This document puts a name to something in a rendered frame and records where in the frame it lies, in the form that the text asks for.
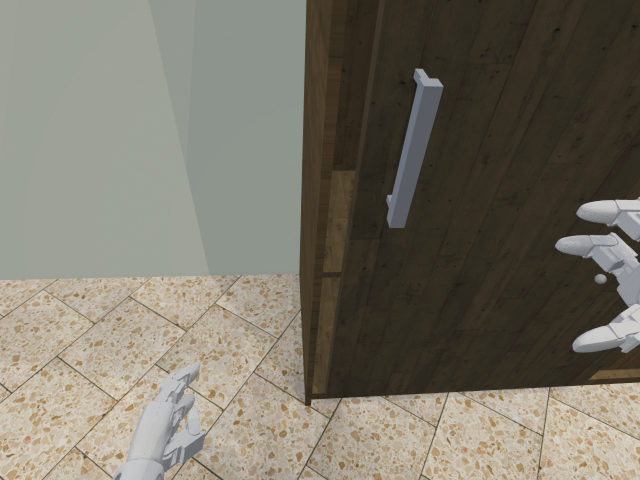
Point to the wardrobe door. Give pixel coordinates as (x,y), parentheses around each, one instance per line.
(539,114)
(630,360)

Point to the left robot hand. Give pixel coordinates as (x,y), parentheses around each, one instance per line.
(160,420)

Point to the handle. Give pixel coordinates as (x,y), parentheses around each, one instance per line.
(424,109)

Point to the robot left forearm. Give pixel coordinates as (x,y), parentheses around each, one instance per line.
(140,469)

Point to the right robot hand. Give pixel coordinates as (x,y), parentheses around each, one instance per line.
(613,255)

